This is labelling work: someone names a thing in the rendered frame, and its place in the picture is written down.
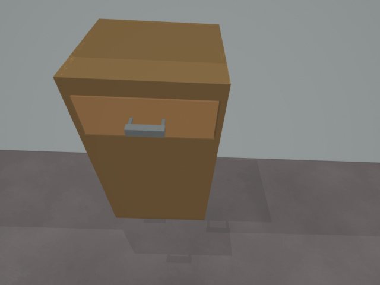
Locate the drawer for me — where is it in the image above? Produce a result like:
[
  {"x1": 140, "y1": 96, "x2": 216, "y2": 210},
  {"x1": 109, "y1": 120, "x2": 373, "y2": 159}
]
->
[{"x1": 70, "y1": 95, "x2": 219, "y2": 138}]

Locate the handle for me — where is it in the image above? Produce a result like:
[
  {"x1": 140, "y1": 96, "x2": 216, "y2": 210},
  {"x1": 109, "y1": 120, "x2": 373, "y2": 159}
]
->
[{"x1": 124, "y1": 118, "x2": 166, "y2": 138}]

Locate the cabinet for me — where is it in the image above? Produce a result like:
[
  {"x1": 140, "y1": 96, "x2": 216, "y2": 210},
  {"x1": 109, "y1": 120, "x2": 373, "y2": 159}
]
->
[{"x1": 53, "y1": 18, "x2": 231, "y2": 220}]

